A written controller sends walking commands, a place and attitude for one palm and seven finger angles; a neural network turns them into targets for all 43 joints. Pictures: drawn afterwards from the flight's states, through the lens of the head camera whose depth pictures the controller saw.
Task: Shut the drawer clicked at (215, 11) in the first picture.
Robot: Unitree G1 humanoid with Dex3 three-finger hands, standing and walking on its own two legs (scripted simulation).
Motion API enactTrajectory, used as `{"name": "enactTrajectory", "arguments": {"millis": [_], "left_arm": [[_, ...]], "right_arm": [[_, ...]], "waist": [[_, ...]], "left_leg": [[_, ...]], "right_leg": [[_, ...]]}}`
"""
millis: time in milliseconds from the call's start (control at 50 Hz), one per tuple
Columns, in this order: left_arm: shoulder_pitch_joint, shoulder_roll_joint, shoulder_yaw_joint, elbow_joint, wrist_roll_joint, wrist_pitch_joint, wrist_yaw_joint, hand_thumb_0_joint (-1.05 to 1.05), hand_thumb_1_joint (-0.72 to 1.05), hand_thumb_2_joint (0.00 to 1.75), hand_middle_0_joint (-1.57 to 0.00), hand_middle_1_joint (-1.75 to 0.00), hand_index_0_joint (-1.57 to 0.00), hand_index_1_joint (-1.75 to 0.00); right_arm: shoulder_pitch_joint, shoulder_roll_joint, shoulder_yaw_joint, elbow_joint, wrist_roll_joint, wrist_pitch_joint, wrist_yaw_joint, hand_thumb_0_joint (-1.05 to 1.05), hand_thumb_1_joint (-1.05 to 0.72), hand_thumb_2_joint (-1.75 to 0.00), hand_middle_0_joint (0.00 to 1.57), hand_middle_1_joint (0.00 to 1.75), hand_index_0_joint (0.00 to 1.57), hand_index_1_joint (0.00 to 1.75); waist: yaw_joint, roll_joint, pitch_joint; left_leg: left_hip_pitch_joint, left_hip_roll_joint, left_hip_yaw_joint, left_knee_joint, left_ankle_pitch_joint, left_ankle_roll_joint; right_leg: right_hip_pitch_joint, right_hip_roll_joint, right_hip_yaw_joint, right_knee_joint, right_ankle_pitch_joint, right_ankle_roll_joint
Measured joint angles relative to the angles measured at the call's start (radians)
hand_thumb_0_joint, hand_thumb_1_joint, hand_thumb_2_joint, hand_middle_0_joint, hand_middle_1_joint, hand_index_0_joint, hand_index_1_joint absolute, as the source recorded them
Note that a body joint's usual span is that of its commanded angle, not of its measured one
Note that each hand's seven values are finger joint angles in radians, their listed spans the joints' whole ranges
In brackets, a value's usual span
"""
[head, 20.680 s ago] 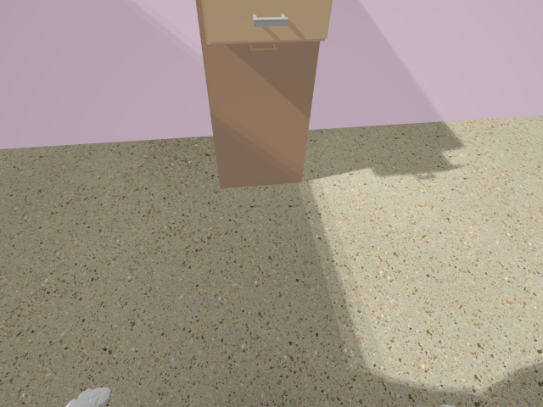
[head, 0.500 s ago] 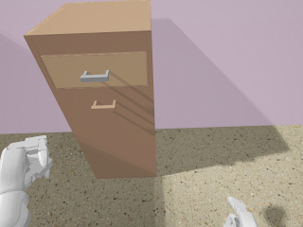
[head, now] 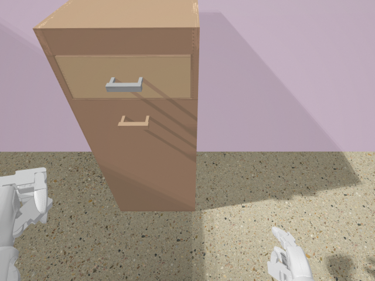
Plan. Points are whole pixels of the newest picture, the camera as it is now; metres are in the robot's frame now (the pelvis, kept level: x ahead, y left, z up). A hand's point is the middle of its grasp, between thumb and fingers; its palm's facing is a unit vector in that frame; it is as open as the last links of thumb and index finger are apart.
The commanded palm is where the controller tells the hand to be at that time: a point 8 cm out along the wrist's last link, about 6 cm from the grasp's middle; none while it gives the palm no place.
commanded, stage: step back with the hand held close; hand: left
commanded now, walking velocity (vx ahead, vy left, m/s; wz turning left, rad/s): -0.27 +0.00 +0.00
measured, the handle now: (125, 83) +0.61 +0.25 +0.11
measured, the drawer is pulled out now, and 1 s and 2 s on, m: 0.00 0.00 0.00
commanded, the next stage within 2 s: stop stepping back and stand still in 1.00 s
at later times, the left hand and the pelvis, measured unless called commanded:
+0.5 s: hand (16, 255) +0.11 +0.24 +0.16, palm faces +0.33 -0.81 -0.48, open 3.2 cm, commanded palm +0.06 +0.29 +0.17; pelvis -0.07 +0.01 -0.01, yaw +0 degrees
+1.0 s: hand out of the picture -0.02 +0.25 +0.17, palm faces +0.38 -0.80 -0.46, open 3.2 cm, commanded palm -0.07 +0.30 +0.17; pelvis -0.19 +0.01 -0.02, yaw +3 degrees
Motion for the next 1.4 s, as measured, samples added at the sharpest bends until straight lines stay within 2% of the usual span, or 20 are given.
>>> {"name": "enactTrajectory", "arguments": {"millis": [140,260,500,600,660,720,780,820,860,920,940,1000,1040,1100,1140,1160,1220,1280,1340,1400], "left_arm": [[0.076,0.038,0.016,-0.048,-0.005,-0.017,-0.01,0.01,0.89,0.9,-1.4,-1.6,-1.4,-1.6],[0.125,0.076,0.039,-0.092,-0.016,-0.012,-0.002,0.01,0.89,0.9,-1.4,-1.6,-1.4,-1.6],[0.129,0.056,0.042,-0.104,0.0,-0.078,0.033,0.01,0.89,0.9,-1.4,-1.6,-1.4,-1.6],[0.114,0.035,0.031,-0.084,0.009,-0.1,0.054,0.01,0.89,0.9,-1.4,-1.6,-1.4,-1.6],[0.095,0.024,0.018,-0.095,0.015,-0.102,0.068,0.01,0.89,0.9,-1.41,-1.6,-1.4,-1.6],[0.056,0.024,0.009,-0.095,0.015,-0.099,0.074,0.01,0.89,0.9,-1.41,-1.6,-1.4,-1.6],[0.013,0.054,0.031,-0.089,0.022,-0.097,0.069,0.01,0.89,0.9,-1.41,-1.6,-1.4,-1.6],[0.001,0.088,0.055,-0.095,0.019,-0.103,0.062,0.01,0.89,0.9,-1.41,-1.6,-1.4,-1.6],[0.024,0.113,0.081,-0.117,0.007,-0.116,0.061,0.01,0.89,0.9,-1.41,-1.6,-1.4,-1.6],[0.101,0.129,0.113,-0.163,-0.017,-0.129,0.058,0.01,0.89,0.9,-1.4,-1.6,-1.4,-1.6],[0.114,0.118,0.109,-0.168,-0.019,-0.133,0.053,0.01,0.89,0.9,-1.4,-1.6,-1.4,-1.6],[0.134,0.087,0.054,-0.151,-0.007,-0.127,0.044,0.01,0.89,0.9,-1.41,-1.6,-1.4,-1.6],[0.138,0.064,0.036,-0.129,0.006,-0.11,0.037,0.01,0.89,0.9,-1.41,-1.6,-1.4,-1.6],[0.109,0.039,0.037,-0.091,0.016,-0.092,0.04,0.01,0.89,0.9,-1.41,-1.6,-1.41,-1.6],[0.065,0.032,0.034,-0.086,0.016,-0.079,0.043,0.01,0.89,0.9,-1.41,-1.6,-1.41,-1.6],[0.033,0.038,0.031,-0.085,0.017,-0.076,0.043,0.01,0.89,0.9,-1.41,-1.6,-1.4,-1.6],[-0.021,0.062,0.035,-0.087,0.013,-0.073,0.038,0.01,0.89,0.9,-1.41,-1.6,-1.4,-1.6],[0.038,0.07,0.048,-0.126,0.009,-0.062,0.033,0.01,0.89,0.9,-1.41,-1.6,-1.4,-1.6],[0.116,0.076,0.052,-0.172,0.014,-0.059,0.041,0.01,0.89,0.9,-1.4,-1.6,-1.4,-1.6],[0.161,0.09,0.057,-0.179,0.015,-0.046,0.054,0.01,0.89,0.9,-1.4,-1.6,-1.4,-1.6]], "right_arm": [[-0.007,-0.027,-0.04,-0.038,0.01,0.066,0.007,0.01,-0.9,-0.9,0.21,0.3,0.21,0.3],[0.002,-0.02,-0.056,-0.053,0.022,0.094,0.003,0.01,-0.9,-0.9,0.2,0.3,0.2,0.3],[0.028,-0.01,-0.045,-0.057,0.022,0.033,-0.01,0.01,-0.9,-0.9,0.2,0.3,0.2,0.3],[0.048,-0.017,-0.046,-0.032,0.017,0.004,-0.013,0.01,-0.9,-0.9,0.21,0.3,0.21,0.3],[0.05,-0.027,-0.048,-0.002,0.011,-0.004,-0.017,0.01,-0.9,-0.9,0.21,0.3,0.21,0.3],[0.056,-0.028,-0.047,0.016,0.011,-0.008,-0.027,0.01,-0.9,-0.9,0.21,0.3,0.21,0.3],[0.065,-0.006,-0.048,0.009,0.006,-0.023,-0.033,0.01,-0.9,-0.9,0.2,0.3,0.21,0.3],[0.076,0.019,-0.052,0.005,0.002,-0.035,-0.021,0.01,-0.9,-0.9,0.2,0.3,0.2,0.3],[0.083,0.038,-0.05,0.005,0.001,-0.048,-0.003,0.01,-0.9,-0.9,0.2,0.3,0.2,0.3],[0.073,0.049,-0.046,0.003,0.002,-0.065,0.021,0.01,-0.9,-0.9,0.21,0.3,0.21,0.3],[0.055,0.043,-0.048,0.011,0.002,-0.065,0.026,0.01,-0.9,-0.9,0.21,0.3,0.21,0.3],[0.035,0.029,-0.051,0.072,0.005,-0.042,0.03,0.01,-0.9,-0.9,0.21,0.3,0.21,0.3],[0.042,0.03,-0.05,0.095,0.004,-0.024,0.025,0.01,-0.9,-0.9,0.21,0.3,0.21,0.3],[0.034,0.028,-0.032,0.081,0.001,-0.011,0.001,0.01,-0.9,-0.9,0.21,0.3,0.21,0.3],[0.016,0.009,-0.024,0.049,0.001,-0.018,-0.012,0.01,-0.9,-0.9,0.21,0.3,0.21,0.3],[0.0,0.005,-0.03,0.038,0.002,-0.026,-0.015,0.01,-0.9,-0.9,0.21,0.3,0.21,0.3],[-0.044,0.021,-0.036,0.012,0.003,-0.052,0.006,0.01,-0.9,-0.9,0.2,0.3,0.21,0.3],[-0.029,0.041,-0.031,-0.02,-0.001,-0.081,0.028,0.01,-0.9,-0.9,0.2,0.3,0.21,0.3],[0.019,0.053,-0.023,-0.034,0.005,-0.085,0.04,0.01,-0.9,-0.9,0.21,0.3,0.21,0.3],[0.062,0.056,-0.021,-0.027,0.002,-0.065,0.034,0.01,-0.9,-0.9,0.21,0.3,0.21,0.3]], "waist": [[-0.027,0.004,0.027],[-0.035,-0.013,0.038],[-0.043,0.0,0.01],[-0.032,0.007,-0.001],[-0.024,0.002,0.005],[-0.032,-0.001,0.012],[-0.062,0.002,0.02],[-0.08,-0.003,0.013],[-0.087,-0.015,-0.003],[-0.069,-0.035,-0.03],[-0.059,-0.022,-0.016],[-0.028,-0.017,-0.016],[-0.004,-0.047,-0.046],[0.01,-0.085,-0.057],[0.002,-0.074,-0.042],[-0.008,-0.076,-0.024],[-0.003,-0.119,0.037],[-0.038,-0.105,0.026],[-0.059,-0.088,-0.015],[-0.069,-0.077,-0.062]], "left_leg": [[-0.071,-0.012,0.022,0.002,0.02,0.015],[-0.113,-0.014,0.029,0.022,0.033,0.02],[-0.199,-0.001,-0.007,0.08,0.074,0.021],[-0.251,-0.01,-0.032,0.151,-0.049,0.008],[-0.267,-0.021,-0.045,0.186,-0.074,0.003],[-0.273,-0.022,-0.051,0.182,-0.021,0.013],[-0.286,-0.018,-0.069,0.133,0.055,0.041],[-0.299,-0.011,-0.073,0.079,0.115,0.042],[-0.316,-0.005,-0.06,0.028,0.158,0.037],[-0.358,-0.005,-0.02,-0.011,0.211,0.021],[-0.374,0.004,-0.017,0.016,0.18,0.011],[-0.407,-0.037,-0.051,0.33,-0.09,-0.027],[-0.382,-0.061,-0.037,0.465,-0.156,-0.035],[-0.248,-0.057,-0.007,0.351,-0.179,-0.028],[-0.138,-0.035,-0.007,0.143,-0.04,-0.018],[-0.125,-0.038,-0.004,0.091,-0.003,0.014],[-0.133,-0.057,0.032,0.071,0.03,0.041],[-0.138,-0.037,0.031,0.033,0.071,0.04],[-0.151,-0.016,0.025,-0.002,0.081,0.034],[-0.195,-0.013,0.022,-0.001,0.005,0.012]], "right_leg": [[-0.095,-0.016,0.021,0.04,0.006,0.016],[-0.154,-0.02,0.029,0.092,0.005,0.02],[-0.232,-0.002,0.001,0.16,0.032,0.01],[-0.26,0.004,-0.002,0.171,0.045,-0.002],[-0.276,0.003,0.006,0.194,0.066,0.006],[-0.296,0.008,0.008,0.235,0.004,0.011],[-0.342,0.058,0.038,0.391,-0.139,0.004],[-0.345,0.09,0.037,0.501,-0.202,-0.01],[-0.306,0.107,0.024,0.499,-0.242,-0.022],[-0.192,0.1,0.002,0.284,-0.241,-0.045],[-0.19,0.105,0.0,0.248,-0.142,-0.059],[-0.186,0.092,0.01,0.239,-0.088,-0.066],[-0.187,0.065,0.034,0.209,-0.07,-0.057],[-0.204,0.039,0.06,0.173,-0.023,-0.045],[-0.236,0.044,0.052,0.184,-0.004,-0.033],[-0.261,0.038,0.044,0.208,-0.003,-0.027],[-0.325,0.032,0.085,0.333,-0.148,-0.006],[-0.347,0.056,0.078,0.456,-0.188,0.001],[-0.284,0.055,0.033,0.416,-0.193,-0.006],[-0.162,0.058,-0.024,0.263,-0.247,-0.037]]}}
